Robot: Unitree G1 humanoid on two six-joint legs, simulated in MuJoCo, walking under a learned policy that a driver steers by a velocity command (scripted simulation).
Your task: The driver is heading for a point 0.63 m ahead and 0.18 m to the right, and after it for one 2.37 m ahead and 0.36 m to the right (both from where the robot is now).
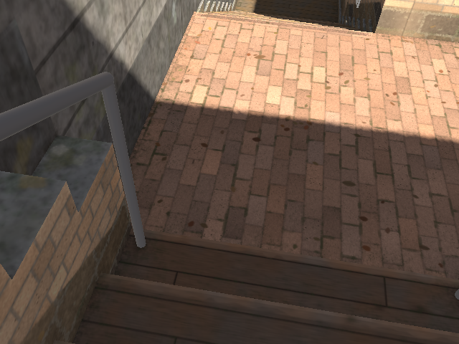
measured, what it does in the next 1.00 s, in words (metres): goes down, turning right: right foot 0.16 m lower, then left foot 0.16 m lower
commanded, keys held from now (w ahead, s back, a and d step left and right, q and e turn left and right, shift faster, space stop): w+e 0.80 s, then w+q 0.20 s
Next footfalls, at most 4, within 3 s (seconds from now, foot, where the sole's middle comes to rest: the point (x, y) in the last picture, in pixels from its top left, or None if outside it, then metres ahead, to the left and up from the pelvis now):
0.40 right None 0.34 -0.11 -0.94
0.98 left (229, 323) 0.70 -0.02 -1.10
1.58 right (289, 277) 0.98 -0.30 -1.26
2.20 left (243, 226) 1.36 -0.13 -1.42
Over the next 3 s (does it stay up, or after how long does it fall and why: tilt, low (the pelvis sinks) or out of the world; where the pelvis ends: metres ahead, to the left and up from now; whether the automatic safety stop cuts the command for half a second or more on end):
stays up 1.65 -0.28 -0.64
